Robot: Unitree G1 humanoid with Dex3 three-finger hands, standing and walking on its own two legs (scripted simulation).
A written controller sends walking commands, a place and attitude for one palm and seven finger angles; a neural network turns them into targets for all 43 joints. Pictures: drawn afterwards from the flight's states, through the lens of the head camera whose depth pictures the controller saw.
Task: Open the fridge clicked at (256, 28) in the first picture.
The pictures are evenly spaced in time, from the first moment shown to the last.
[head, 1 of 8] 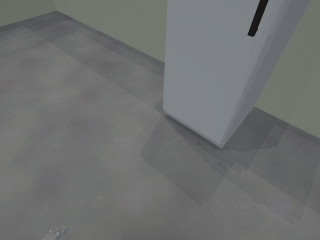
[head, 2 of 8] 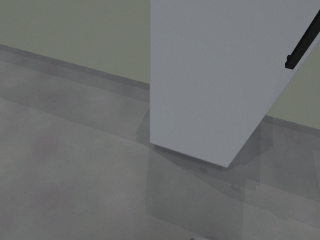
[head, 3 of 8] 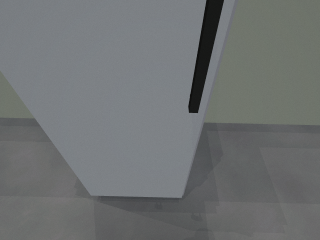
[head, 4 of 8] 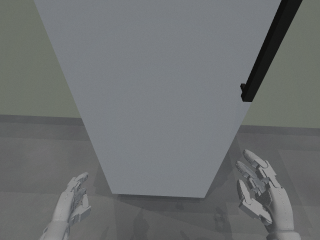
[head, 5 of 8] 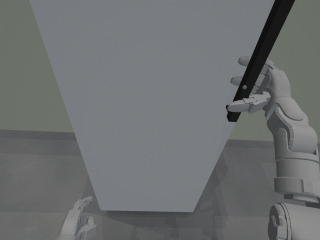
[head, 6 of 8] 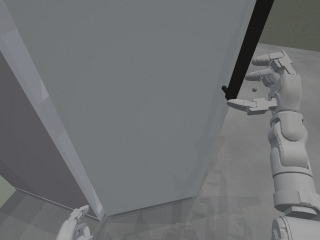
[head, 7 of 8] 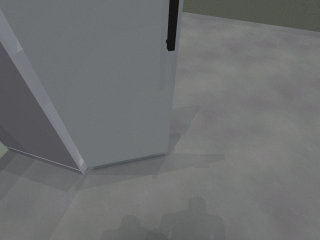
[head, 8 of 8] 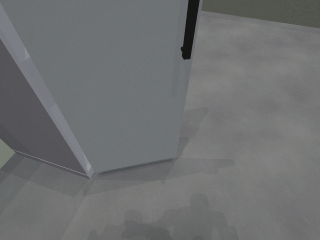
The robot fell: no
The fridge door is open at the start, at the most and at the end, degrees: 0 68 59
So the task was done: yes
